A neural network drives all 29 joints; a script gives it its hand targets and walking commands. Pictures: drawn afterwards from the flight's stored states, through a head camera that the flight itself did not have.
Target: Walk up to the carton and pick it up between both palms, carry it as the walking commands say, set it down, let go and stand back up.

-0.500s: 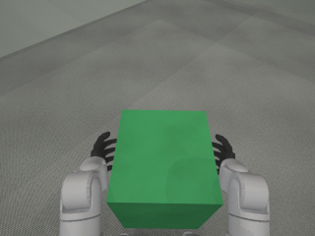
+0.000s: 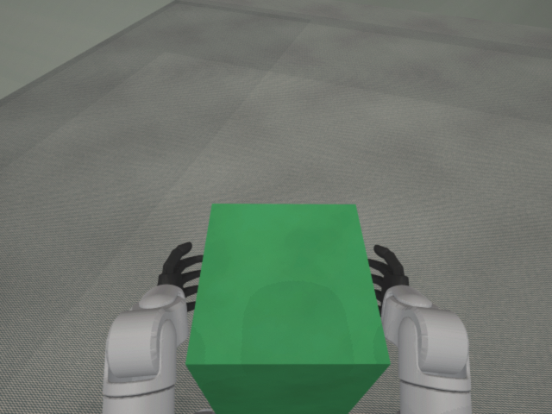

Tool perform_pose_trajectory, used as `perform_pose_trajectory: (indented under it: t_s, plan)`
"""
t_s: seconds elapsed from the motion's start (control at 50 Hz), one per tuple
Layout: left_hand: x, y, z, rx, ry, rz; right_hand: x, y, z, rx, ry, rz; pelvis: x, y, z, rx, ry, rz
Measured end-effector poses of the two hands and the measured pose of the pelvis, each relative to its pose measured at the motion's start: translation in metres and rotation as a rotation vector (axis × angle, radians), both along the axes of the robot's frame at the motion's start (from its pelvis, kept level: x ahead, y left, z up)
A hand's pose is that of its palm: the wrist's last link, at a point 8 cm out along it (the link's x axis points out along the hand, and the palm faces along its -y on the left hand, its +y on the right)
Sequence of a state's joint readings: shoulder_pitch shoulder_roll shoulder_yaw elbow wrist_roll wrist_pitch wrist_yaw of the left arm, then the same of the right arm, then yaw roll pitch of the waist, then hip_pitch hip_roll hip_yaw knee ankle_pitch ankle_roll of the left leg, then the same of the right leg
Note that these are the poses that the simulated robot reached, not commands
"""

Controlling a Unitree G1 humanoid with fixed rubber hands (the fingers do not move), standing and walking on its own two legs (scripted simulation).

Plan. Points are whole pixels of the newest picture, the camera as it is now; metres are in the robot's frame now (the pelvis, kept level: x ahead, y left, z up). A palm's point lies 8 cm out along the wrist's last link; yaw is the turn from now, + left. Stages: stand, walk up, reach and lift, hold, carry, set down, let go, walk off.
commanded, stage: carry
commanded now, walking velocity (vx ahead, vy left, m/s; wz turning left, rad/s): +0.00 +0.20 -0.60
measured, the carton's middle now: (282, 314) +0.27 -0.02 +0.01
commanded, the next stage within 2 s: none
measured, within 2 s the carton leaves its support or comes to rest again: neither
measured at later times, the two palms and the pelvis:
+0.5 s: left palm (130, 362) +0.19 +0.17 +0.06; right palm out of the picture +0.11 -0.11 +0.05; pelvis -0.11 +0.11 +0.00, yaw -16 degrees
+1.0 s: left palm out of the picture +0.13 +0.25 +0.08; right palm out of the picture -0.02 +0.00 +0.07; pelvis -0.18 +0.26 +0.00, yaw -31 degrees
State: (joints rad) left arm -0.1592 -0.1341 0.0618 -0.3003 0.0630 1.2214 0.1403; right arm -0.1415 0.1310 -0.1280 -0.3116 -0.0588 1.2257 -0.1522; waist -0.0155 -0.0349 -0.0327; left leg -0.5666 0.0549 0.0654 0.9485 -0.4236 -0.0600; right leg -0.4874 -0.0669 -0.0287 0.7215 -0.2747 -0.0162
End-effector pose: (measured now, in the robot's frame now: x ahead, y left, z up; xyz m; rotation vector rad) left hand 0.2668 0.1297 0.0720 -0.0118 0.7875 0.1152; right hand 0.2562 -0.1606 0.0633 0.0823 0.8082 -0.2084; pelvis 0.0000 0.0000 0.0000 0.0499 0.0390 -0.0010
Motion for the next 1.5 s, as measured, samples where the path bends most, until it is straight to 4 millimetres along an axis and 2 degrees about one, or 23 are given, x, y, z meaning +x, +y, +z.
perform_pose_trajectory:
  t_s: [0.14,0.26,0.38,0.46,0.56,0.7,0.86,1.0,1.18,1.36,1.5]
  plan:
    - [-0.015,0.021,-0.003,-0.05,-0.04,-0.077,-0.04,0.023,0.008,-0.035,-0.04,-0.093,-0.04,0.044,-0.005,0.006,0.018,-0.07]
    - [-0.043,0.043,-0.007,-0.054,0.015,-0.095,-0.075,0.046,0.006,-0.054,0.016,-0.095,-0.062,0.068,0.003,-0.034,0.024,-0.183]
    - [-0.057,0.042,-0.004,-0.018,-0.036,-0.14,-0.102,0.047,-0.005,-0.007,-0.035,-0.153,-0.087,0.085,-0.01,-0.044,0.026,-0.25]
    - [-0.067,0.039,-0.01,-0.005,-0.001,-0.206,-0.133,0.05,-0.015,0.008,-0.001,-0.221,-0.102,0.103,-0.007,-0.034,0.023,-0.26]
    - [-0.081,0.044,-0.022,-0.025,0.043,-0.301,-0.17,0.061,-0.015,-0.012,0.04,-0.313,-0.119,0.133,-0.004,-0.021,0.023,-0.313]
    - [-0.094,0.07,-0.026,-0.101,0.002,-0.387,-0.204,0.097,0.002,-0.085,-0.001,-0.403,-0.141,0.188,-0.006,-0.006,0.018,-0.4]
    - [-0.117,0.109,-0.008,-0.056,0.019,-0.432,-0.241,0.142,0.007,-0.062,0.023,-0.427,-0.153,0.231,0.006,-0.079,0.046,-0.502]
    - [-0.139,0.121,0.009,-0.023,-0.046,-0.477,-0.272,0.159,0.011,-0.032,-0.042,-0.471,-0.176,0.258,0.004,-0.092,0.025,-0.529]
    - [-0.177,0.142,0.019,-0.025,-0.046,-0.507,-0.315,0.183,0.024,-0.04,-0.039,-0.496,-0.2,0.279,0.006,-0.085,-0.023,-0.516]
    - [-0.201,0.167,0.018,-0.055,-0.031,-0.49,-0.336,0.206,0.032,-0.063,-0.026,-0.486,-0.227,0.3,0.006,-0.088,-0.032,-0.505]
    - [-0.219,0.192,0.014,-0.053,-0.018,-0.477,-0.35,0.229,0.03,-0.055,-0.016,-0.479,-0.249,0.323,0.007,-0.103,-0.019,-0.487]
